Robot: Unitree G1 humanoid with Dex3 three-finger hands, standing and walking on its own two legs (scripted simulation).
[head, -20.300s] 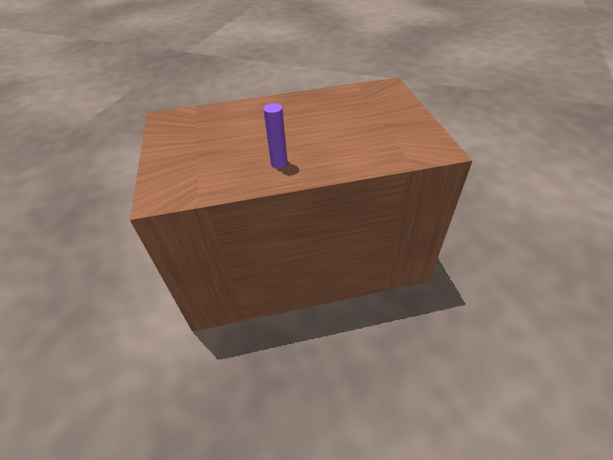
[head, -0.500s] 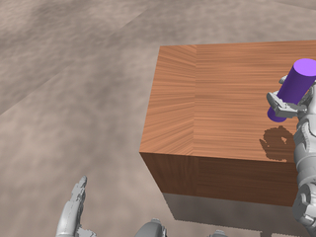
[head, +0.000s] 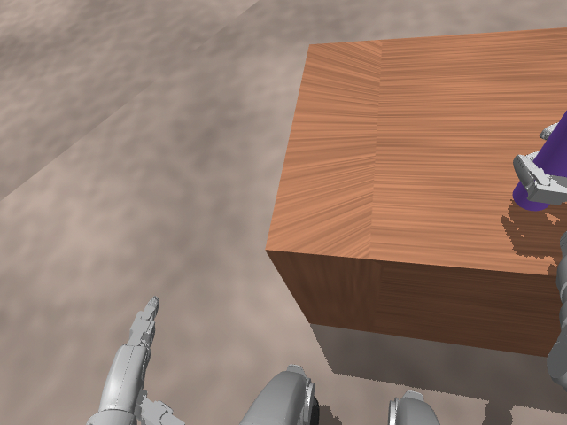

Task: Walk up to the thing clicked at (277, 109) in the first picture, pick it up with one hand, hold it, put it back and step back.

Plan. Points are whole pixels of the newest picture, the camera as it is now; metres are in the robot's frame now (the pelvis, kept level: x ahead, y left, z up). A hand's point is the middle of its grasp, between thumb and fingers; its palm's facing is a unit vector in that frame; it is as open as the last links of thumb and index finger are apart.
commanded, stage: lower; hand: right
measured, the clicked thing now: (559, 160) +0.49 -0.24 +0.04
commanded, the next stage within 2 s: loosen in 0.58 s
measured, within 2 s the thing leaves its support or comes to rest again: rests again in 0.42 s
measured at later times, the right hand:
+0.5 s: hand (537, 177) +0.50 -0.23 +0.00, palm faces +0.23 +0.97 +0.03, open 7.3 cm
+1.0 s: hand (534, 182) +0.50 -0.23 -0.01, palm faces +0.23 +0.97 +0.01, open 7.8 cm
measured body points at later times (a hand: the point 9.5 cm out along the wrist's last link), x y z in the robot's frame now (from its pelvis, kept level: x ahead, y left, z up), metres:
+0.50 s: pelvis +0.00 +0.00 -0.02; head +0.13 -0.05 +0.41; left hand +0.15 +0.26 +0.00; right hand +0.48 -0.28 +0.00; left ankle +0.04 +0.13 -0.65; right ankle +0.01 -0.12 -0.65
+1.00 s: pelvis -0.01 +0.00 -0.03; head +0.13 -0.05 +0.39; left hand +0.14 +0.27 +0.00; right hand +0.48 -0.28 -0.01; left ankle +0.04 +0.13 -0.65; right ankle +0.01 -0.12 -0.65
